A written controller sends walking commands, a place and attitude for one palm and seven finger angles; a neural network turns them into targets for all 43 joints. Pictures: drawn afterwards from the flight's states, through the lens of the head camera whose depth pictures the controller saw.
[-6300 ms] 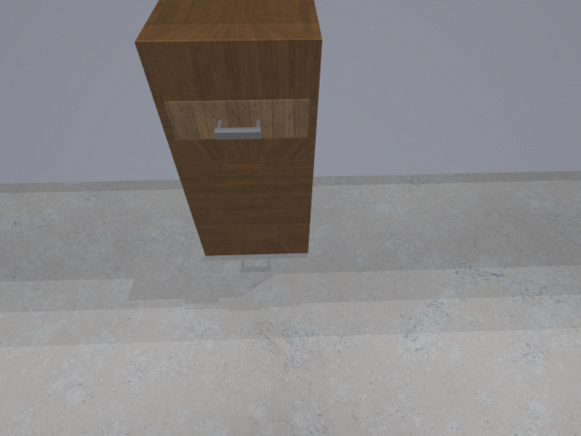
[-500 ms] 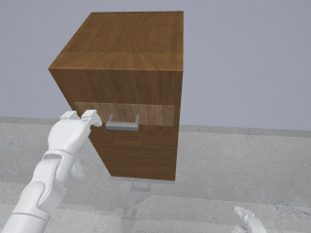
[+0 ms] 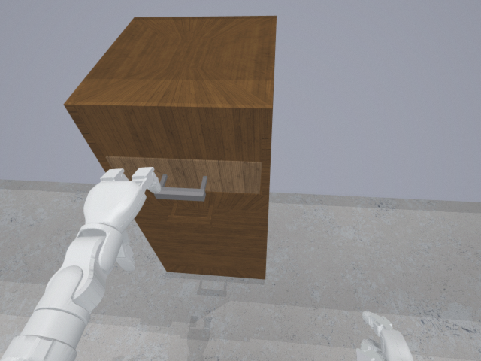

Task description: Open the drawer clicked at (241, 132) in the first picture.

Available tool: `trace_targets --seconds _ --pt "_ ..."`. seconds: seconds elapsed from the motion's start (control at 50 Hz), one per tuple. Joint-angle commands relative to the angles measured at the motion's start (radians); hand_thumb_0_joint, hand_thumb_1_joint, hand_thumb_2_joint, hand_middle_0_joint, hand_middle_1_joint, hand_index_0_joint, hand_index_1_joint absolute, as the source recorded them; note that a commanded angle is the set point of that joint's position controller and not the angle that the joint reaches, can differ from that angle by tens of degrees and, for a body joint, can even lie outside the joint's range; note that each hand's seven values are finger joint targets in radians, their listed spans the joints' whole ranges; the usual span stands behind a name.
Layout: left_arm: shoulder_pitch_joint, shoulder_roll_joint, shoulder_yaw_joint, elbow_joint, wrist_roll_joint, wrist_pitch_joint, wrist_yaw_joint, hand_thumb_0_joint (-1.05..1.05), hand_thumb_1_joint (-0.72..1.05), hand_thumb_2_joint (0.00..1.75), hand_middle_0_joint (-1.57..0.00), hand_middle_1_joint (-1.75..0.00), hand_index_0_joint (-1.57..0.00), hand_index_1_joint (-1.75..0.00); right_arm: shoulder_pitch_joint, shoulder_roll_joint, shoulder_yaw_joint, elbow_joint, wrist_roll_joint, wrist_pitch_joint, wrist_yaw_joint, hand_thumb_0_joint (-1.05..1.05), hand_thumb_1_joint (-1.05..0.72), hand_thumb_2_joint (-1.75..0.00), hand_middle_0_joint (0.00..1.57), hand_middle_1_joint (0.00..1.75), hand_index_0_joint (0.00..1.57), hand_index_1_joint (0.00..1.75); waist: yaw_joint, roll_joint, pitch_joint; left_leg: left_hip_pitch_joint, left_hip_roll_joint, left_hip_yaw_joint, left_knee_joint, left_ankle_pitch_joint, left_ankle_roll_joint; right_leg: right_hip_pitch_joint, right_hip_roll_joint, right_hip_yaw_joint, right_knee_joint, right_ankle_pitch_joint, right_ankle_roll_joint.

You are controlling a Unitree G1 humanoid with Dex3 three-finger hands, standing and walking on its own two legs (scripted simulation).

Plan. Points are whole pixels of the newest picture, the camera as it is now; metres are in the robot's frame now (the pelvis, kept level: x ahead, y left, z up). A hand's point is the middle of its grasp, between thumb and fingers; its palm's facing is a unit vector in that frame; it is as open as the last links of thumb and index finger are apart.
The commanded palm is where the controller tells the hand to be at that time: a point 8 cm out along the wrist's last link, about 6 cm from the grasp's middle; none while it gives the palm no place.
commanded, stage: move the hooked fingers above the handle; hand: left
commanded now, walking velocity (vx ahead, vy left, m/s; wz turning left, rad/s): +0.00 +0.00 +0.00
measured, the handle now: (182, 186) +0.51 +0.22 -0.10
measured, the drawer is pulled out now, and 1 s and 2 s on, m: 0.00 0.00 0.00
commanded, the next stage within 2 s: lower the fingers behind the handle in 1.94 s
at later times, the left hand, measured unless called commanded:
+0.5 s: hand (148, 207) +0.38 +0.23 +0.01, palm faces -0.04 -0.07 -1.00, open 13.8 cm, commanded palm +0.36 +0.24 +0.07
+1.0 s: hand (166, 197) +0.43 +0.22 -0.03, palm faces -0.07 -0.05 -1.00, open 13.8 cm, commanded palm +0.42 +0.22 +0.03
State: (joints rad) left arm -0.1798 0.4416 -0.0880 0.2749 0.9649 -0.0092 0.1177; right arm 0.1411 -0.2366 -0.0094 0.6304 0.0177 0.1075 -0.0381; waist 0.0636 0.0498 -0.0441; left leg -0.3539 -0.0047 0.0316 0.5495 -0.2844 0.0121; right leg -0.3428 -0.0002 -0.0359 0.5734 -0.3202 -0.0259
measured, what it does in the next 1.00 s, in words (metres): stands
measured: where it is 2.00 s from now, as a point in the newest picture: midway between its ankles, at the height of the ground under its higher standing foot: outside the picture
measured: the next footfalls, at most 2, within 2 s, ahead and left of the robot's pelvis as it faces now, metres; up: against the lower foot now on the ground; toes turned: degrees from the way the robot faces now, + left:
none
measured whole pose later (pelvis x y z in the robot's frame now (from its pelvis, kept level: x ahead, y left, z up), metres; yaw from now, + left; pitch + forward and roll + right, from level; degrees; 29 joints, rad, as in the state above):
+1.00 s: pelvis +0.00 +0.02 -0.03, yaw -1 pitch +17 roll -1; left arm -0.60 0.39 -0.06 0.91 1.09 -0.06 0.35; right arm 0.31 -0.24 -0.07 0.69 0.00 0.12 -0.01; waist -0.05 0.03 -0.14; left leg -0.70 0.01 0.05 0.79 -0.38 0.03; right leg -0.68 0.01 -0.02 0.77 -0.38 -0.01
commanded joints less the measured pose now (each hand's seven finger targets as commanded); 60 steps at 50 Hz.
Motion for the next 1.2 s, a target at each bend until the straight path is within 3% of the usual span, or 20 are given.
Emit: trace_targets --seconds 0.0,0.06,0.16,0.18,0.24,0.32,0.38,0.42,0.48,0.64,0.68,0.72,0.78,0.82,0.88,0.98,1.0,1.04,1.12,1.18 --pt "-0.373 0.205 0.116 -0.157 0.016 -0.023 0.071 0.00 -0.50 0.30 -0.30 -1.20 -0.30 -1.20 -0.039 -0.115 -0.051 -0.121 -0.006 -0.041 -0.009 0.00 -0.90 -0.90 0.20 0.30 0.20 0.30 -0.022 -0.032 -0.277 0.101 -0.039 0.001 -0.009 0.269 0.029 0.069 0.016 0.037 -0.050 0.296 -0.007" --pt "-0.379 0.219 0.132 -0.079 0.023 -0.019 0.082 0.00 -0.50 0.30 -0.30 -1.20 -0.30 -1.20 -0.022 -0.120 -0.057 -0.111 -0.003 -0.036 -0.011 0.00 -0.90 -0.90 0.20 0.30 0.20 0.30 -0.027 -0.055 -0.268 0.066 -0.040 0.006 0.009 0.271 0.031 0.054 0.019 0.041 -0.036 0.318 -0.006" --pt "-0.378 0.216 0.136 -0.050 0.023 -0.030 0.097 0.00 -0.50 0.30 -0.30 -1.20 -0.30 -1.20 0.008 -0.124 -0.071 -0.111 -0.005 -0.032 -0.008 0.00 -0.90 -0.90 0.20 0.30 0.20 0.30 -0.025 -0.049 -0.332 0.047 -0.042 0.009 0.037 0.328 0.033 0.081 0.017 0.044 -0.002 0.413 -0.006" --pt "-0.375 0.245 0.167 -0.035 0.026 -0.032 0.101 0.00 -0.50 0.30 -0.30 -1.20 -0.30 -1.20 0.017 -0.129 -0.073 -0.108 -0.004 -0.029 -0.007 0.00 -0.90 -0.90 0.20 0.30 0.20 0.30 -0.021 -0.056 -0.342 0.036 -0.042 0.005 0.041 0.332 0.032 0.086 0.020 0.044 0.004 0.408 -0.008" --pt "-0.383 0.186 0.116 -0.043 0.029 -0.041 0.116 0.00 -0.50 0.30 -0.30 -1.20 -0.30 -1.20 0.033 -0.127 -0.083 -0.108 -0.005 -0.027 -0.001 0.00 -0.90 -0.90 0.20 0.30 0.20 0.30 -0.036 -0.030 -0.344 0.048 -0.038 0.006 0.057 0.361 0.032 0.046 0.023 0.036 0.018 0.429 -0.009" --pt "-0.389 0.189 0.126 -0.013 0.037 -0.039 0.143 0.00 -0.50 0.30 -0.30 -1.20 -0.30 -1.20 0.055 -0.132 -0.089 -0.100 -0.005 -0.021 0.002 0.00 -0.90 -0.90 0.20 0.30 0.20 0.30 -0.039 -0.049 -0.357 0.032 -0.034 0.004 0.067 0.366 0.032 0.032 0.027 0.033 0.031 0.424 -0.010" --pt "-0.420 0.237 0.169 0.012 0.054 -0.037 0.167 0.00 -0.50 0.30 -0.30 -1.20 -0.30 -1.20 0.068 -0.138 -0.094 -0.088 -0.008 -0.016 0.001 0.00 -0.90 -0.90 0.20 0.30 0.20 0.30 -0.035 -0.042 -0.380 0.017 -0.034 0.004 0.076 0.380 0.030 0.039 0.029 0.038 0.045 0.436 -0.013" --pt "-0.436 0.181 0.122 0.030 0.057 -0.034 0.179 0.00 -0.50 0.30 -0.30 -1.20 -0.30 -1.20 0.074 -0.132 -0.096 -0.088 -0.005 -0.016 0.004 0.00 -0.90 -0.90 0.20 0.30 0.20 0.30 -0.049 -0.028 -0.373 0.028 -0.031 0.002 0.081 0.370 0.030 0.000 0.031 0.029 0.047 0.407 -0.013" --pt "-0.506 0.166 0.101 0.079 0.072 -0.023 0.196 0.00 -0.50 0.30 -0.30 -1.20 -0.30 -1.20 0.089 -0.135 -0.099 -0.074 -0.007 -0.015 0.005 0.00 -0.90 -0.90 0.20 0.30 0.20 0.30 -0.071 -0.030 -0.358 0.028 -0.026 -0.002 0.092 0.362 0.029 -0.047 0.035 0.021 0.050 0.372 -0.015" --pt "-0.657 0.144 0.069 0.257 0.097 -0.017 0.224 0.00 -0.50 0.30 -0.30 -1.20 -0.30 -1.20 0.135 -0.138 -0.099 -0.057 -0.008 -0.012 0.000 0.00 -0.90 -0.90 0.20 0.30 0.20 0.30 -0.096 -0.039 -0.358 -0.007 -0.023 -0.007 0.110 0.290 0.030 -0.121 0.039 0.014 0.065 0.291 -0.017" --pt "-0.692 0.205 0.118 0.303 0.106 -0.022 0.231 0.00 -0.50 0.30 -0.30 -1.20 -0.30 -1.20 0.150 -0.143 -0.098 -0.054 -0.011 -0.011 -0.003 0.00 -0.90 -0.90 0.20 0.30 0.20 0.30 -0.089 -0.042 -0.389 -0.031 -0.026 -0.006 0.117 0.284 0.033 -0.104 0.038 0.022 0.072 0.294 -0.017" --pt "-0.701 0.170 0.090 0.322 0.112 -0.029 0.238 0.00 -0.50 0.30 -0.30 -1.20 -0.30 -1.20 0.160 -0.137 -0.100 -0.060 -0.011 -0.010 -0.001 0.00 -0.90 -0.90 0.20 0.30 0.20 0.30 -0.089 -0.018 -0.413 -0.030 -0.027 -0.003 0.127 0.292 0.032 -0.116 0.038 0.021 0.082 0.302 -0.018" --pt "-0.742 0.176 0.096 0.404 0.118 -0.030 0.246 0.00 -0.50 0.30 -0.30 -1.20 -0.30 -1.20 0.184 -0.144 -0.100 -0.047 -0.014 -0.009 0.000 0.00 -0.90 -0.90 0.20 0.30 0.20 0.30 -0.110 -0.048 -0.394 -0.066 -0.023 -0.010 0.143 0.293 0.032 -0.148 0.043 0.017 0.094 0.299 -0.018" --pt "-0.741 0.168 0.097 0.395 0.122 -0.043 0.253 0.00 -0.50 0.30 -0.30 -1.20 -0.30 -1.20 0.200 -0.142 -0.108 -0.050 -0.018 -0.011 0.007 0.00 -0.90 -0.90 0.20 0.30 0.20 0.30 -0.100 -0.017 -0.444 -0.045 -0.020 -0.008 0.156 0.318 0.030 -0.155 0.044 0.019 0.108 0.308 -0.020" --pt "-0.769 0.132 0.075 0.427 0.125 -0.050 0.266 0.00 -0.50 0.30 -0.30 -1.20 -0.30 -1.20 0.222 -0.142 -0.113 -0.035 -0.024 -0.010 0.014 0.00 -0.90 -0.90 0.20 0.30 0.20 0.30 -0.120 -0.022 -0.459 -0.050 -0.015 -0.015 0.180 0.353 0.029 -0.186 0.049 0.014 0.126 0.325 -0.019" --pt "-0.853 0.193 0.115 0.486 0.143 -0.046 0.305 0.00 -0.50 0.30 -0.30 -1.20 -0.30 -1.20 0.249 -0.155 -0.115 -0.015 -0.028 -0.009 0.015 0.00 -0.90 -0.90 0.20 0.30 0.20 0.30 -0.139 -0.024 -0.455 -0.111 -0.015 -0.019 0.200 0.286 0.031 -0.231 0.050 0.016 0.140 0.270 -0.020" --pt "-0.896 0.196 0.109 0.471 0.146 -0.047 0.316 0.00 -0.50 0.30 -0.30 -1.20 -0.30 -1.20 0.260 -0.156 -0.115 -0.013 -0.029 -0.010 0.016 0.00 -0.90 -0.90 0.20 0.30 0.20 0.30 -0.144 0.007 -0.478 -0.106 -0.014 -0.018 0.203 0.285 0.031 -0.240 0.050 0.018 0.146 0.270 -0.018" --pt "-0.907 0.181 0.099 0.516 0.150 -0.036 0.329 0.00 -0.50 0.30 -0.30 -1.20 -0.30 -1.20 0.266 -0.156 -0.117 -0.004 -0.030 -0.011 0.018 0.00 -0.90 -0.90 0.20 0.30 0.20 0.30 -0.158 -0.001 -0.462 -0.123 -0.013 -0.019 0.214 0.266 0.031 -0.268 0.052 0.014 0.151 0.252 -0.018" --pt "-0.925 0.200 0.120 0.559 0.152 -0.025 0.344 0.00 -0.50 0.30 -0.30 -1.20 -0.30 -1.20 0.293 -0.163 -0.122 0.010 -0.038 -0.014 0.023 0.00 -0.90 -0.90 0.20 0.30 0.20 0.30 -0.159 0.019 -0.538 -0.108 -0.010 -0.025 0.243 0.308 0.027 -0.284 0.057 0.012 0.177 0.274 -0.017" --pt "-0.953 0.168 0.092 0.626 0.148 -0.004 0.340 0.00 -0.50 0.30 -0.30 -1.20 -0.30 -1.20 0.304 -0.164 -0.119 0.024 -0.041 -0.015 0.028 0.00 -0.90 -0.90 0.20 0.30 0.20 0.30 -0.178 0.020 -0.497 -0.145 -0.008 -0.025 0.253 0.291 0.027 -0.318 0.059 0.008 0.181 0.260 -0.018"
